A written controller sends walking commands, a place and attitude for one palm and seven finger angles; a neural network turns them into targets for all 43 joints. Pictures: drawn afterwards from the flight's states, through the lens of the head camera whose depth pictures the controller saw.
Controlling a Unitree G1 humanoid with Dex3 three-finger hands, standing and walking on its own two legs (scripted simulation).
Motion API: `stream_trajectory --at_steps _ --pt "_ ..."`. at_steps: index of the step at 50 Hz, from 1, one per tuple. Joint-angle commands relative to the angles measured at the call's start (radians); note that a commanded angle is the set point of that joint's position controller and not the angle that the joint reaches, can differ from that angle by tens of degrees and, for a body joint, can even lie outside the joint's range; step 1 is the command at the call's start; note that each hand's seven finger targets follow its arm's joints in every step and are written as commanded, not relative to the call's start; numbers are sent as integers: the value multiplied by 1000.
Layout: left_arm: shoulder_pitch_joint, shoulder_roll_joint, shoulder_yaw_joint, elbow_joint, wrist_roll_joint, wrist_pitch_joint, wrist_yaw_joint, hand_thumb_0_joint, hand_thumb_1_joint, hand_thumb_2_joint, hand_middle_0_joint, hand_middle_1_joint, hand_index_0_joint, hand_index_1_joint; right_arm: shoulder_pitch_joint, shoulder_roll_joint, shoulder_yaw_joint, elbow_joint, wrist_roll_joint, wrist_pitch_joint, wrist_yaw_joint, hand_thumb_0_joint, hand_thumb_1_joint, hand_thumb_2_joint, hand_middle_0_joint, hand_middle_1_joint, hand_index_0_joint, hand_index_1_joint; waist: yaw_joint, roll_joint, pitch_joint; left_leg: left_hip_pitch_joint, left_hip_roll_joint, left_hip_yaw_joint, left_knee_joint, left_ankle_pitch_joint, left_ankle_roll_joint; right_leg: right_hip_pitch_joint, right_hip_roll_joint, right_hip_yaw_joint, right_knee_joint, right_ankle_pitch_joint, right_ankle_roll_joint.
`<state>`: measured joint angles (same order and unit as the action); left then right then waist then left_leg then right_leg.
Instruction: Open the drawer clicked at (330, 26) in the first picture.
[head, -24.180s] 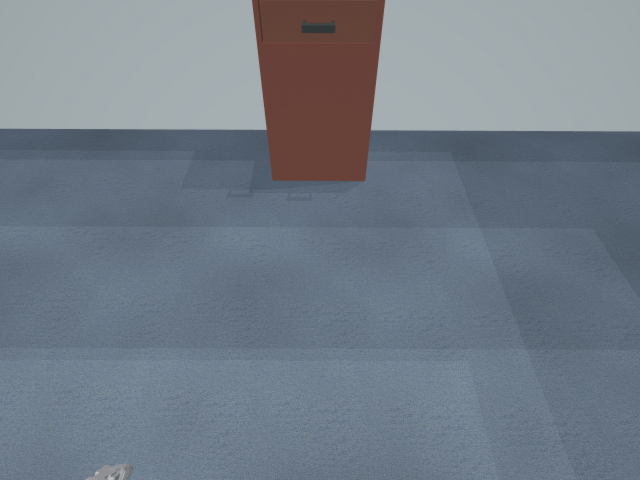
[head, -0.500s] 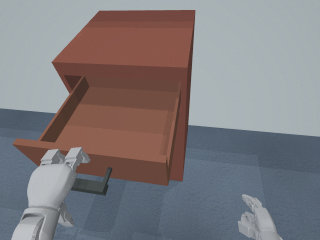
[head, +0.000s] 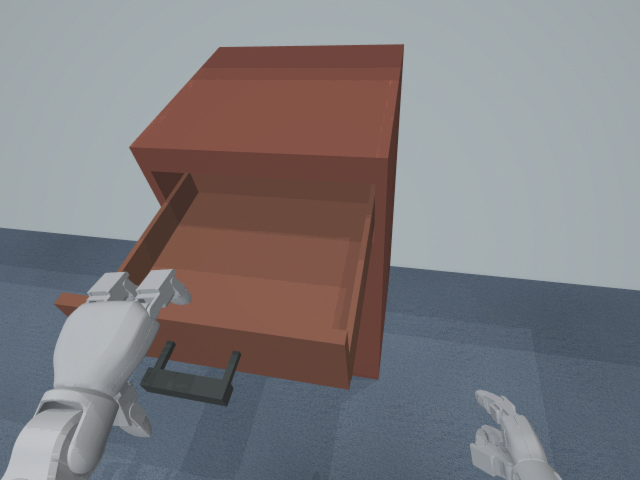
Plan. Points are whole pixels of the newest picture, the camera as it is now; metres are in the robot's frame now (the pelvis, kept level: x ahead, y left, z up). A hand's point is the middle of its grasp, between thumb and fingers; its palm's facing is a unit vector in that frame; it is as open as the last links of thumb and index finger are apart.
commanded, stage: lift the hand off the handle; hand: left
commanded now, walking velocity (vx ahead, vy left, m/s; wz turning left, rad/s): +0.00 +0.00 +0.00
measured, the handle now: (194, 369) +0.25 +0.23 -0.03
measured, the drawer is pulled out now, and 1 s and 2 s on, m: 0.30 0.30 0.30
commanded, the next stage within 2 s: draw the hand back to the body in 0.24 s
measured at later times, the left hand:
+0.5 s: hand (120, 356) +0.19 +0.24 +0.12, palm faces +0.07 -0.07 -0.99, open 13.8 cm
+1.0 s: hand (105, 364) +0.18 +0.25 +0.13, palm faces +0.12 -0.41 -0.90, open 13.8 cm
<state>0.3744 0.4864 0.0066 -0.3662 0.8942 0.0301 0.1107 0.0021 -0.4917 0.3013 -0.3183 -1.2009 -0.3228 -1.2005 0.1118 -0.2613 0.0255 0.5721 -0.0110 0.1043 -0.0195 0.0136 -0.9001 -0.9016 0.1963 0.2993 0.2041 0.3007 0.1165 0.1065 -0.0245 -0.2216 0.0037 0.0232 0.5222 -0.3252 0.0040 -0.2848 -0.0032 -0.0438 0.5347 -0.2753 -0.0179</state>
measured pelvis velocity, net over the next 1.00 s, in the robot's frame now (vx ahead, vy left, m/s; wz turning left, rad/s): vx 0.00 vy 0.01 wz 0.01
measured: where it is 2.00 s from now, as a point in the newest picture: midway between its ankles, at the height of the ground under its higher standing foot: outside the picture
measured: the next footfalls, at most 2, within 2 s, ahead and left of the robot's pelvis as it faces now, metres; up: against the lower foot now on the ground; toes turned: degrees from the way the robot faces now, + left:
none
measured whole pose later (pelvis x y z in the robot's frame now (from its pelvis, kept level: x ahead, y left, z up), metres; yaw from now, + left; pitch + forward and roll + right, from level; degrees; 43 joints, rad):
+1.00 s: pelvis +0.00 +0.01 +0.00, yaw +0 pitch +0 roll -1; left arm 0.52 0.52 0.20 -0.46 0.45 -0.07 0.06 0.00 -0.49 0.30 -0.32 -1.20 -0.32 -1.20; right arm 0.14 -0.27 0.01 0.53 0.02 0.05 -0.04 0.01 -0.90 -0.90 0.20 0.30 0.20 0.30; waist 0.09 0.11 0.01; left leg -0.19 0.00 0.02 0.51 -0.32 0.01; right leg -0.23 0.00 -0.05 0.49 -0.25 -0.01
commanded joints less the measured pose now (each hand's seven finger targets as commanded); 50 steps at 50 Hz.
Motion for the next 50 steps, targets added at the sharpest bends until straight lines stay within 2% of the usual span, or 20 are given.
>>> stream_trajectory --at_steps 1,4,6,7,10,12,17,18,21,24,30,34,36,38,41,44,47,48,49,50 --pt "-124 208 178 -213 -7 8 26 0 -500 300 -300 -1200 -300 -1200 -181 -89 -25 -169 10 -46 -6 0 -900 -900 200 300 200 300 -4 -43 -153 33 1 -13 -73 321 9 140 -9 33 -87 270 -4" --pt "-152 200 159 -244 -20 8 5 0 -500 300 -300 -1200 -300 -1200 -160 -89 -28 -167 8 -41 -3 0 -900 -900 200 300 200 300 -5 -63 -160 43 0 -11 -94 344 10 158 -14 12 -91 275 1" --pt "-125 213 179 -253 -36 27 -8 0 -500 300 -300 -1200 -300 -1200 -195 -93 -22 -177 21 -42 0 0 -900 -900 200 300 200 300 -5 -23 -157 56 5 -15 -98 346 6 167 -8 25 -104 277 -3" --pt "-165 207 157 -279 -33 25 -17 0 -500 300 -300 -1200 -300 -1200 -169 -88 -18 -175 14 -42 4 0 -900 -900 200 300 200 300 -8 -37 -169 54 3 -14 -107 353 6 175 -18 11 -101 271 0" --pt "-98 195 157 -214 -42 36 -47 0 -500 300 -300 -1200 -300 -1200 -170 -95 -24 -173 19 -33 10 0 -900 -900 200 300 200 300 -8 -100 -105 33 4 -5 -119 334 8 164 -11 6 -113 269 5" --pt "-97 190 151 -249 -43 34 -59 0 -500 300 -300 -1200 -300 -1200 -169 -95 -18 -182 19 -34 18 0 -900 -900 200 300 200 300 -6 -75 -132 36 6 -5 -122 327 6 177 -15 6 -114 257 2" --pt "-79 217 186 -298 -39 9 -33 0 -500 300 -300 -1200 -300 -1200 -159 -98 -15 -198 14 -37 15 0 -900 -900 200 300 200 300 0 -58 -162 40 8 -5 -112 314 7 176 -18 12 -115 246 1" --pt "-75 215 192 -277 -38 2 -26 0 -500 300 -300 -1200 -300 -1200 -157 -96 -19 -190 14 -36 12 0 -900 -900 200 300 200 300 -4 -73 -131 38 8 -3 -109 308 8 159 -15 15 -119 244 1" --pt "-32 260 257 -283 -50 -8 -7 0 -500 300 -300 -1200 -300 -1200 -178 -104 -20 -197 21 -41 8 0 -900 -900 200 300 200 300 2 -51 -145 46 10 -9 -98 300 7 167 -12 41 -124 261 -4" --pt "-44 239 242 -240 -65 -23 -12 0 -500 300 -300 -1200 -300 -1200 -156 -98 -28 -184 18 -38 2 0 -900 -900 200 300 200 300 -11 -71 -95 36 5 -1 -99 272 12 132 -20 24 -133 222 3" --pt "-43 237 224 -267 -90 -53 -32 0 -500 300 -300 -1200 -300 -1200 -145 -105 -34 -195 18 -55 -5 0 -900 -900 200 300 200 300 -17 -60 -119 47 6 -5 -96 258 14 117 -25 12 -133 191 8" --pt "3 277 278 -255 -88 -63 -28 0 -500 300 -300 -1200 -300 -1200 -135 -109 -33 -197 15 -56 -8 0 -900 -900 200 300 200 300 -8 -81 -118 28 9 -6 -84 263 14 124 -29 18 -125 212 6" --pt "38 308 326 -266 -103 -66 -18 0 -500 300 -300 -1200 -300 -1200 -160 -114 -31 -205 24 -61 -7 0 -900 -900 200 300 200 300 -5 -48 -129 27 13 -13 -76 261 9 133 -24 38 -123 230 1" --pt "44 294 323 -254 -108 -73 -15 0 -500 300 -300 -1200 -300 -1200 -134 -105 -36 -200 20 -55 -7 0 -900 -900 200 300 200 300 -10 -76 -110 15 11 -5 -72 255 12 114 -31 22 -118 215 5" --pt "84 305 348 -269 -130 -75 -8 0 -500 300 -300 -1200 -300 -1200 -155 -112 -37 -210 31 -60 -6 0 -900 -900 200 300 200 300 -9 -15 -114 23 15 -9 -68 251 7 105 -23 35 -122 203 0" --pt "75 272 306 -277 -133 -82 -12 0 -500 300 -300 -1200 -300 -1200 -126 -111 -42 -216 24 -60 -6 0 -900 -900 200 300 200 300 -17 -52 -91 10 17 -8 -74 233 11 77 -29 7 -119 162 7" --pt "80 304 330 -308 -128 -84 -11 0 -500 300 -300 -1200 -300 -1200 -117 -117 -38 -221 22 -64 -7 0 -900 -900 200 300 200 300 -12 -45 -144 18 21 -12 -70 248 10 94 -32 9 -110 171 5" --pt "38 -132 238 -241 -817 -125 -7 0 -465 315 -298 -1178 -298 -1178 -59 -9 -41 -228 43 -150 -37 0 -900 -900 200 300 200 300 -110 -116 -46 103 50 -25 -98 209 29 130 -10 -31 -106 140 -7" --pt "83 -25 283 -213 -831 -152 11 0 -430 330 -295 -1155 -295 -1155 -40 -48 -40 -198 38 -199 -54 0 -900 -900 200 300 200 300 -89 -155 -45 101 65 -37 -109 196 27 123 -18 -24 -104 107 -3" --pt "100 14 340 -292 -884 -175 27 0 -395 345 -292 -1133 -292 -1133 -42 -47 -38 -188 34 -221 -71 0 -900 -900 200 300 200 300 -67 -146 -84 117 54 -32 -121 236 25 165 -23 -26 -126 141 1"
